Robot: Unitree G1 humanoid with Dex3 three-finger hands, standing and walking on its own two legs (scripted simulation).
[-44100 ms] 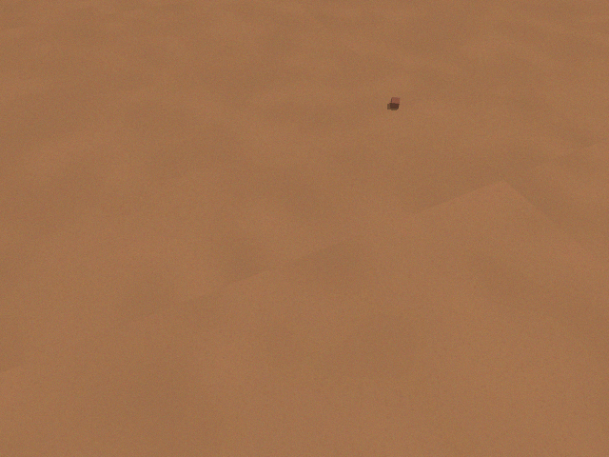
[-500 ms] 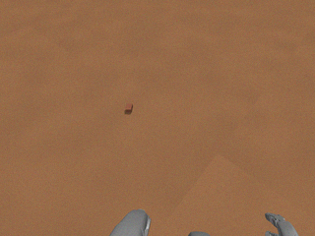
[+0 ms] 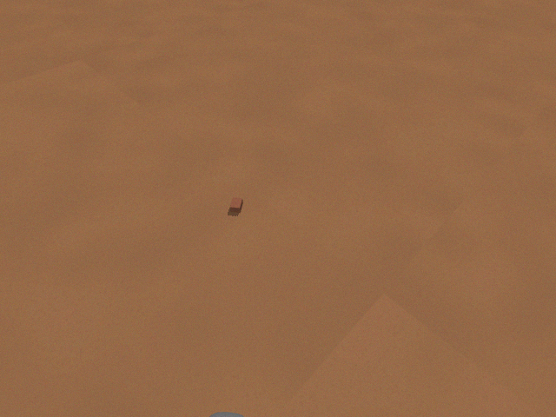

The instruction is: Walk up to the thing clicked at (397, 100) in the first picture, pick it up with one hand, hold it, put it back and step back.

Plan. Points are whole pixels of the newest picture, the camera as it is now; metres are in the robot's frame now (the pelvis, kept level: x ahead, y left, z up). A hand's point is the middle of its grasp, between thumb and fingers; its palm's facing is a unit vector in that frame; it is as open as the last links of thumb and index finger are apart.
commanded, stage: step back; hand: left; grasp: from above
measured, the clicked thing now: (236, 205) +1.12 +0.25 -0.75
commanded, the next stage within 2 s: stand in 0.56 s
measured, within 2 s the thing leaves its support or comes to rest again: neither
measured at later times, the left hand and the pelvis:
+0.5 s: hand out of the picture +0.14 +0.30 -0.15, palm faces +0.00 -0.93 -0.37, open 7.4 cm; pelvis +0.05 +0.04 +0.00, yaw -1 degrees
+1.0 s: hand out of the picture +0.11 +0.28 -0.14, palm faces -0.04 -0.94 -0.34, open 7.4 cm; pelvis +0.03 +0.03 +0.02, yaw +0 degrees
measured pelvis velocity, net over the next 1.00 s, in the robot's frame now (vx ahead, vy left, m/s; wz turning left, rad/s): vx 0.03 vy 0.03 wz -0.01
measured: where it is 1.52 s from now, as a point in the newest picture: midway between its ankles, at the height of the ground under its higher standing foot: outside the picture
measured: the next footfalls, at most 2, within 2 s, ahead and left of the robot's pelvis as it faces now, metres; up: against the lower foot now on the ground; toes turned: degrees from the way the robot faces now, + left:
left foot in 0.18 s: +0.11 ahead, +0.17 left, +0.00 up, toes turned +1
